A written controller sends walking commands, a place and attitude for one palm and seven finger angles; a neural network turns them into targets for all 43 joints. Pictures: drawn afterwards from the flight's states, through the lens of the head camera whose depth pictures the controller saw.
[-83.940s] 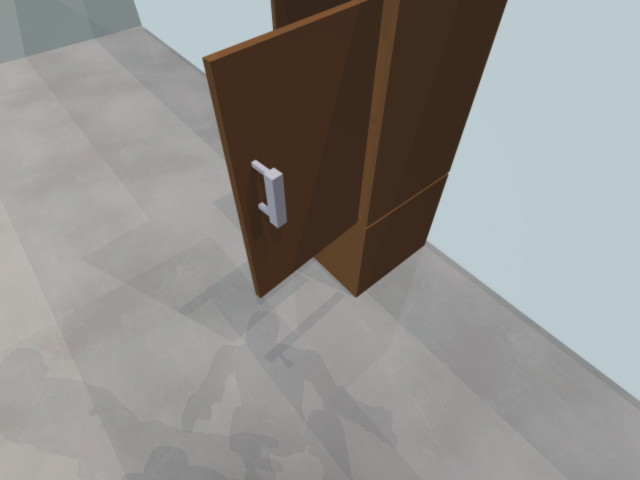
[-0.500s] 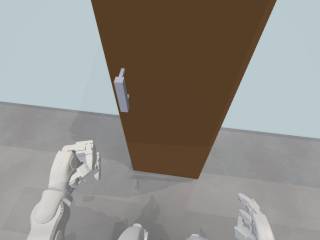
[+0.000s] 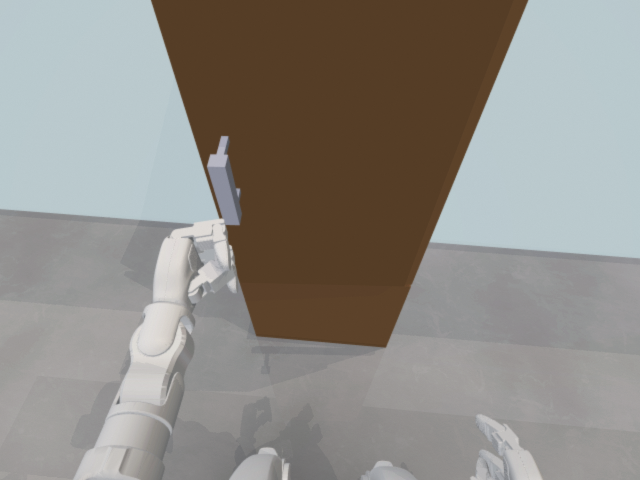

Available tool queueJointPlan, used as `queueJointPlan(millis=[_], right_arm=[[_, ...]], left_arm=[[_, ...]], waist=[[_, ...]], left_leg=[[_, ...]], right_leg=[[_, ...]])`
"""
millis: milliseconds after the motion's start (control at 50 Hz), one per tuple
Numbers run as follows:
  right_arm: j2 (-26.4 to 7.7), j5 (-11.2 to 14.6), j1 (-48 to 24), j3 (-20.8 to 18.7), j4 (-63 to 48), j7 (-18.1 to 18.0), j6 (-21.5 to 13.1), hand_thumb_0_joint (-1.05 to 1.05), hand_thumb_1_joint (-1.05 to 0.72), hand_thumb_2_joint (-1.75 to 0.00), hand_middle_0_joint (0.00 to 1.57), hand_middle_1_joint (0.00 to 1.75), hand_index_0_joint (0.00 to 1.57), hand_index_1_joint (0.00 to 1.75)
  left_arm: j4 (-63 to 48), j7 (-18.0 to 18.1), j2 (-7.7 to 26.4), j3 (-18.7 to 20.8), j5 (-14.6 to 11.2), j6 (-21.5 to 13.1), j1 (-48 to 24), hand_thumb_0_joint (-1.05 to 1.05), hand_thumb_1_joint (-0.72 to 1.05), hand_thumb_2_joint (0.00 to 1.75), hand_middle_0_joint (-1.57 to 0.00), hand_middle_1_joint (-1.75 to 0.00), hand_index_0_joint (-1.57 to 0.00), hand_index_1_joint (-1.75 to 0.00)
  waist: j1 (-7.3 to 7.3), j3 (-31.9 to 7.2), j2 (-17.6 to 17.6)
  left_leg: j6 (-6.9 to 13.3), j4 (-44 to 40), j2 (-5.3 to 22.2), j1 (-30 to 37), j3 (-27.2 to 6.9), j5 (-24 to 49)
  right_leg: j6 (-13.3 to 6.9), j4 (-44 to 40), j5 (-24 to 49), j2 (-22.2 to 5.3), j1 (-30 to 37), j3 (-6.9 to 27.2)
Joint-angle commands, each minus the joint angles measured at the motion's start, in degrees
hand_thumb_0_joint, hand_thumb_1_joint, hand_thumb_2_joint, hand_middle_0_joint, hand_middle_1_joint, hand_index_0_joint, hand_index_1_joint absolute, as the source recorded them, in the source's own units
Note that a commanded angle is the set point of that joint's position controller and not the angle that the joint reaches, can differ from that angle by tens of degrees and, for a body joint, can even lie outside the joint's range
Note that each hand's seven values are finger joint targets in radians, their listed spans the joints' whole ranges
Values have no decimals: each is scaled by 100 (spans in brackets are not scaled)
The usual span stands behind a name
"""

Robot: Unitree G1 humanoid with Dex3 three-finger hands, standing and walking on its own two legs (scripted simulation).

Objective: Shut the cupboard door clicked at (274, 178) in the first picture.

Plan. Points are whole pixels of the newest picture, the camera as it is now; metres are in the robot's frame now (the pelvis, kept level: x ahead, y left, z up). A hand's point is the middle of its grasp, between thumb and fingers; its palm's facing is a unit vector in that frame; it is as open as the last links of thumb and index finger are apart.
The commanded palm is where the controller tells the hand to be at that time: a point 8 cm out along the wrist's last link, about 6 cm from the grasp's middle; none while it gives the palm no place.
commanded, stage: bring the fist close to the handle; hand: left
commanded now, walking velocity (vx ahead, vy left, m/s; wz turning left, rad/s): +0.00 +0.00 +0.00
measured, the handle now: (228, 181) +0.50 +0.15 +0.06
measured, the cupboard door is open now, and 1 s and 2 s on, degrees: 4 4 0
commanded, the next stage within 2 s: push the door shut along its arc in 0.62 s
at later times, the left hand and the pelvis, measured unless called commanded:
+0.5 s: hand (253, 237) +0.40 +0.10 +0.06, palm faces +0.00 -1.00 -0.02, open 3.1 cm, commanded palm +0.37 +0.16 +0.07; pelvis +0.00 -0.01 +0.00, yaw -1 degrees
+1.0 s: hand (256, 221) +0.43 +0.10 +0.07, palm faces -0.07 -1.00 -0.03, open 3.1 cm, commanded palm +0.41 +0.15 +0.07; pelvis +0.00 -0.01 +0.00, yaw +0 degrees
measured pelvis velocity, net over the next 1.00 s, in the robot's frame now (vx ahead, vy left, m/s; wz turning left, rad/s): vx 0.00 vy -0.01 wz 0.00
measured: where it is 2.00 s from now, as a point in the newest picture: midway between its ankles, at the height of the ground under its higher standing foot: outside the picture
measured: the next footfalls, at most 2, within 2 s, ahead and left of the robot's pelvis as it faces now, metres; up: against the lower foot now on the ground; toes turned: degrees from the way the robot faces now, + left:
none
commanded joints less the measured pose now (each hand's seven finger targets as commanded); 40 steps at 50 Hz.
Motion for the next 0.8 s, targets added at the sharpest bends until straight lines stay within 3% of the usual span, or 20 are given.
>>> queueJointPlan(millis=[0,40,120,160,200,220,240,300,340,380,400,480,540,600,660,720,780], right_arm=[[-754,-19,68,-373,-638,25,-164,0,-90,-90,20,30,20,30],[-771,-27,166,-386,-608,40,-125,0,-90,-90,20,30,20,30],[-757,-58,239,-418,-507,86,-58,0,-90,-90,20,30,20,30],[-776,-71,295,-408,-451,82,-4,0,-90,-90,20,30,20,30],[-746,-99,326,-427,-402,105,18,0,-90,-90,20,30,20,30],[-759,-99,335,-430,-410,115,44,0,-90,-90,20,30,20,30],[-784,-111,380,-431,-451,119,69,0,-90,-90,20,30,20,30],[-755,-101,397,-434,-456,148,138,0,-90,-90,20,30,20,30],[-768,-99,442,-461,-491,147,151,0,-90,-90,20,30,20,30],[-747,-88,456,-475,-497,171,168,0,-90,-90,20,30,20,30],[-740,-79,460,-483,-495,186,165,0,-90,-90,20,30,20,30],[-767,-63,471,-484,-445,155,191,0,-90,-90,20,30,20,30],[-782,-67,460,-481,-428,114,180,0,-90,-90,20,30,20,30],[-752,-75,399,-471,-382,113,176,0,-90,-90,20,30,20,30],[-759,-70,393,-471,-367,110,162,0,-90,-90,20,30,20,30],[-760,-58,370,-458,-408,121,189,0,-90,-90,20,30,20,30],[-777,-48,415,-436,-317,76,229,0,-90,-90,20,30,20,30]], left_arm=[[-853,90,460,198,-2,-472,-1923,0,90,90,-130,-150,-130,-150],[-597,126,402,147,25,-482,-2167,0,90,90,-130,-150,-130,-150],[-166,262,290,137,97,-593,-2706,0,90,90,-130,-150,-130,-150],[91,346,555,373,151,-655,-3047,0,90,90,-130,-150,-130,-150],[279,403,483,364,193,-756,-3361,0,90,90,-130,-150,-130,-150],[406,433,674,584,210,-792,-3170,0,90,90,-130,-150,-130,-150],[428,438,772,653,226,-826,-3123,0,90,90,-130,-150,-130,-150],[616,385,764,673,215,-885,-3025,0,90,90,-130,-150,-130,-150],[458,332,788,676,204,-953,-3116,0,90,90,-130,-150,-130,-150],[371,276,562,488,183,-988,-2928,0,90,90,-130,-150,-130,-150],[306,253,444,380,146,-995,-2979,0,90,90,-130,-150,-130,-150],[434,232,563,465,107,-989,-2957,0,90,90,-130,-150,-130,-150],[266,263,697,509,139,-1084,-3274,0,90,90,-130,-150,-130,-150],[429,278,659,513,128,-1128,-3285,0,90,90,-130,-150,-130,-150],[458,251,704,525,157,-1165,-3316,0,90,90,-130,-150,-130,-150],[646,186,731,548,145,-1100,-3162,0,90,90,-130,-150,-130,-150],[921,80,941,591,176,-1080,-3823,0,90,90,-130,-150,-130,-150]], waist=[[-101,-1876,-30],[-172,-1827,-218],[-228,-1838,-207],[-264,-1838,-347],[-273,-1938,-188],[-154,-1968,-142],[-140,-2073,-156],[-145,-2053,-340],[-141,-2171,-182],[-135,-2220,-140],[-179,-2163,-122],[-245,-1799,-407],[-262,-1865,-195],[-271,-1883,-277],[-234,-2000,-100],[-208,-1883,-240],[-378,-1760,-311]], left_leg=[[-66,-764,32,1549,-269,1505],[-52,-752,33,1509,-288,1574],[-53,-740,26,1491,-257,1443],[-32,-719,17,1325,-240,1430],[-39,-689,0,1313,-203,1345],[-51,-708,-11,1260,-187,1338],[-33,-713,-26,1258,-181,1397],[-17,-728,-23,1112,-102,1386],[-9,-720,-29,1180,-86,1439],[-25,-749,-3,1346,-82,1619],[-18,-748,-9,1389,-76,1585],[14,-803,-17,1160,-58,1226],[21,-805,-29,1222,-83,1151],[25,-785,-35,1201,-71,1082],[4,-786,-30,1291,-95,1148],[9,-808,-38,1152,-82,1084],[24,-758,-34,1023,-114,956]], right_leg=[[-17,-770,1818,59,488,122],[-13,-775,1904,78,498,108],[3,-799,1821,75,367,127],[18,-799,1893,66,437,168],[27,-787,1832,72,389,204],[3,-782,1820,74,475,216],[1,-778,1893,88,581,227],[32,-830,2026,76,740,282],[25,-816,2084,90,781,298],[18,-801,2250,99,765,259],[25,-841,2214,101,724,251],[68,-1009,1917,85,681,303],[43,-991,1780,83,640,319],[66,-1013,1740,70,637,349],[39,-953,1785,71,618,324],[47,-985,1761,72,674,350],[74,-994,1680,53,577,396]])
